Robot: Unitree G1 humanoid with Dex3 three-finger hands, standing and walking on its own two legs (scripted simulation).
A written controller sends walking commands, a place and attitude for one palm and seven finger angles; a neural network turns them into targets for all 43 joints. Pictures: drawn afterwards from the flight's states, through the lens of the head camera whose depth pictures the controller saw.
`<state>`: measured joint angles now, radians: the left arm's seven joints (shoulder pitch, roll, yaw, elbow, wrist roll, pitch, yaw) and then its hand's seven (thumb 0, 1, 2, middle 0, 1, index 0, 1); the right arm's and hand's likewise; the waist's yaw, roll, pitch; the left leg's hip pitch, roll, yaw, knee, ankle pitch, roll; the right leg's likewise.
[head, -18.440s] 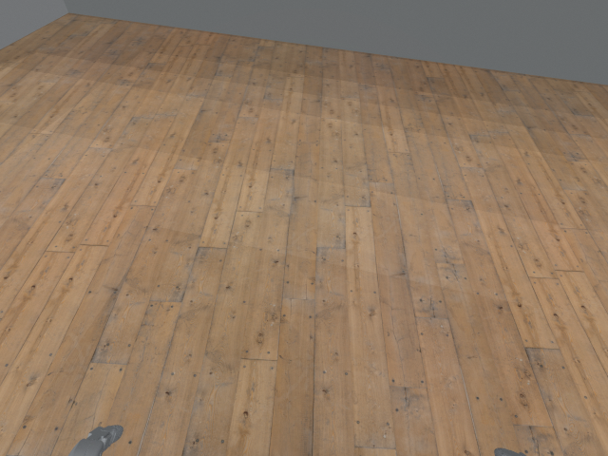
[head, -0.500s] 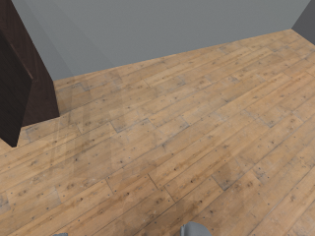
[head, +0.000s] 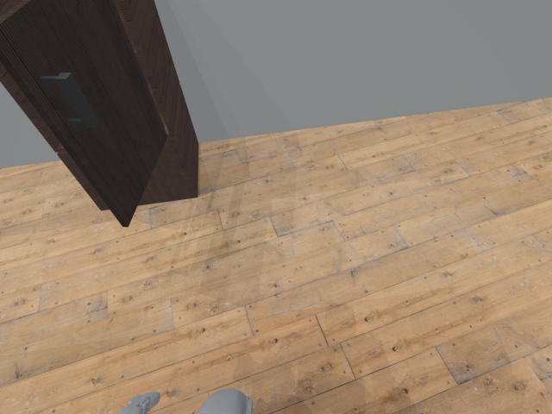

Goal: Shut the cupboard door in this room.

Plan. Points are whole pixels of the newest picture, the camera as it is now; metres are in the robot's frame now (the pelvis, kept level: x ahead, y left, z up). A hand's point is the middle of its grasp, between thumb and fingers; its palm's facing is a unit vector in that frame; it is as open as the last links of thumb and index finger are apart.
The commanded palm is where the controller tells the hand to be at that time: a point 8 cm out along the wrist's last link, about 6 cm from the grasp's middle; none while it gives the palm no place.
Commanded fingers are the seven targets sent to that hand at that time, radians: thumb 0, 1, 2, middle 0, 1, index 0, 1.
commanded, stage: turn to face it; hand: left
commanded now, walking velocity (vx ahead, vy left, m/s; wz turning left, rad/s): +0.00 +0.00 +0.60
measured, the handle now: (69, 101) +0.71 +0.46 +0.06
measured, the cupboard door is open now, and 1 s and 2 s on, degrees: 77 77 77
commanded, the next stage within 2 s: take the last steps up to it in 0.68 s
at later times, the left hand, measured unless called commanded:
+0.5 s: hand out of the picture +0.01 +0.29 -0.17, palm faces +0.28 -0.93 -0.25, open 7.4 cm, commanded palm none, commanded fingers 0.00 0.90 0.90 -0.20 -0.30 -0.20 -0.30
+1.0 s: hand out of the picture -0.03 +0.19 -0.15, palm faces +0.41 -0.88 -0.26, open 7.3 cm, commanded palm none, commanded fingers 0.00 0.90 0.90 -0.20 -0.30 -0.20 -0.30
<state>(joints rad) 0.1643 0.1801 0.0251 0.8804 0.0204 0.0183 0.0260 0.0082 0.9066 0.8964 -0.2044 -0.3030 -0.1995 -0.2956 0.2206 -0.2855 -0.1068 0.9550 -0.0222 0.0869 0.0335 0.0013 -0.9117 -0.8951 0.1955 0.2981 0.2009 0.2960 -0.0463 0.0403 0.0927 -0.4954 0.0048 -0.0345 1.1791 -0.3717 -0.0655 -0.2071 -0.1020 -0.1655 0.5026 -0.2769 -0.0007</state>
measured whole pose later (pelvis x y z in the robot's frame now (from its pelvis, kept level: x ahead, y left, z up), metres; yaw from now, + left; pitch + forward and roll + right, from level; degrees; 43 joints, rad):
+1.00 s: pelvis +0.01 +0.00 +0.01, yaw +22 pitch -1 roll +2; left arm 0.28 0.15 0.03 1.02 0.02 -0.02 0.02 0.01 0.92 0.90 -0.20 -0.30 -0.20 -0.30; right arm 0.28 -0.22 -0.08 1.06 -0.03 0.05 0.02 0.00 -0.91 -0.90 0.19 0.30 0.20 0.30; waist 0.00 0.04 0.01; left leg -0.38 0.05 -0.01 0.98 -0.34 -0.03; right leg -0.17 -0.04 -0.13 0.41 -0.23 -0.05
